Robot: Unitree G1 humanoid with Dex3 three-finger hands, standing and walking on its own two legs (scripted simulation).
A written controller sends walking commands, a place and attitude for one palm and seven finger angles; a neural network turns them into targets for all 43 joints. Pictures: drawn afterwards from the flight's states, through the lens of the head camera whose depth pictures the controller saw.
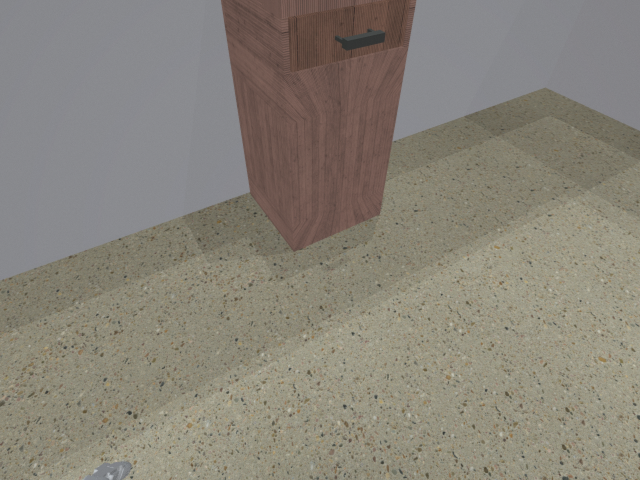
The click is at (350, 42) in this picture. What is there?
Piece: drawer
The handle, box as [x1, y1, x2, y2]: [335, 29, 384, 50]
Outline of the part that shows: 384,32 380,30 374,31 371,29 367,29 366,33 343,38 337,35 335,36 335,39 342,44 342,47 347,50 382,42 384,40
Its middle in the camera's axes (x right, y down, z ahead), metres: +0.11 -0.58 +1.12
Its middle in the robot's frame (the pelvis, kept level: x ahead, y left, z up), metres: +1.24 -0.05 +0.07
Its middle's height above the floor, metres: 0.84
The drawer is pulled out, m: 0.00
